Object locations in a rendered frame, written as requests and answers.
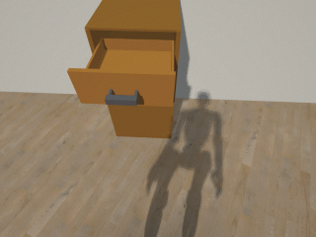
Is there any cabinet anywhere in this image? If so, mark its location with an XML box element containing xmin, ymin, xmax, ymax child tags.
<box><xmin>84</xmin><ymin>0</ymin><xmax>182</xmax><ymax>139</ymax></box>

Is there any drawer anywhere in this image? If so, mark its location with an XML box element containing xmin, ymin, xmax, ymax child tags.
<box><xmin>67</xmin><ymin>38</ymin><xmax>176</xmax><ymax>107</ymax></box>

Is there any handle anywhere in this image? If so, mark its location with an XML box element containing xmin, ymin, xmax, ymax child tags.
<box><xmin>105</xmin><ymin>89</ymin><xmax>138</xmax><ymax>106</ymax></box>

